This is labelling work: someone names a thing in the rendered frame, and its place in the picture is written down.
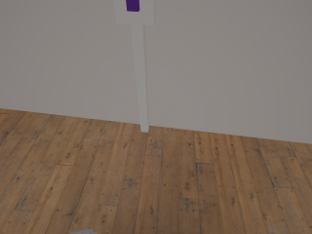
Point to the button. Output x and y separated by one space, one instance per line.
132 5

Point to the panel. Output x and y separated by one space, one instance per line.
138 21

